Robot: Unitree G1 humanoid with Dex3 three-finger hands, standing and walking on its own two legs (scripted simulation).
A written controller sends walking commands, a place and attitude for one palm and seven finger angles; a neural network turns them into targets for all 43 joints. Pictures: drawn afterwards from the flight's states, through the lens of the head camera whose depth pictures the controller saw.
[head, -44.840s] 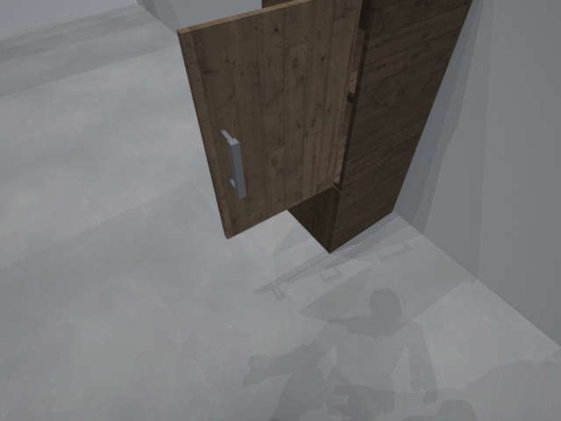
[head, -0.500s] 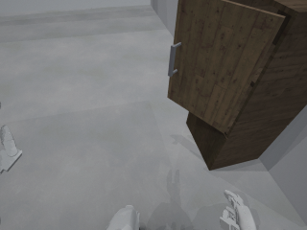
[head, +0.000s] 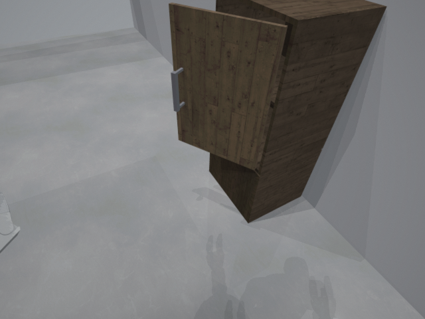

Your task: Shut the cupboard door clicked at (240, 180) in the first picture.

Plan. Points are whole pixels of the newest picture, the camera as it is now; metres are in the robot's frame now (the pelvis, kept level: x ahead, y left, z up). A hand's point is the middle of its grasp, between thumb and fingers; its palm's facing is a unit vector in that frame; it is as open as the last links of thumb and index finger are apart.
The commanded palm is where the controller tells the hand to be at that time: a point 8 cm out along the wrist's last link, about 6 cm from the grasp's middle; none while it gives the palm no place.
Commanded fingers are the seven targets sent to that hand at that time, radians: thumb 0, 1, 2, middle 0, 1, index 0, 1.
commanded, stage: stop stepping back and stand still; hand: left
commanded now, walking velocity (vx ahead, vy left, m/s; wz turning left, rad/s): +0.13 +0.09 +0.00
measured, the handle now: (178, 90) +0.95 +0.17 -0.05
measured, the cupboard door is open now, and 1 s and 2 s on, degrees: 32 32 32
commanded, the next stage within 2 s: let the arm hang, fingers relaxed in 0.16 s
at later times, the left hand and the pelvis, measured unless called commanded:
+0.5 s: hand out of the picture +0.14 +0.22 -0.12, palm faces -0.04 -0.96 -0.27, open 7.4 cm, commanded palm none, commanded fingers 0.00 0.90 0.90 -0.20 -0.30 -0.20 -0.30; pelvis +0.00 +0.03 -0.01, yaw +1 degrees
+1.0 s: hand out of the picture -0.01 +0.26 -0.16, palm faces +0.01 -0.96 -0.27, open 7.4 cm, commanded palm none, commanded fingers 0.00 0.90 0.90 -0.20 -0.30 -0.20 -0.30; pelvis +0.00 +0.04 +0.01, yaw +0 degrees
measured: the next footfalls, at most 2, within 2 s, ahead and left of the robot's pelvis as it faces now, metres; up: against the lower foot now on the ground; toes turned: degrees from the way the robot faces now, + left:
left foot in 0.20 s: +0.08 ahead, +0.15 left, +0.00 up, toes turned +7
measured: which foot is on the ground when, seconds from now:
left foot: up 0.00-0.18, down 0.20-1.00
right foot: down 0.00-1.00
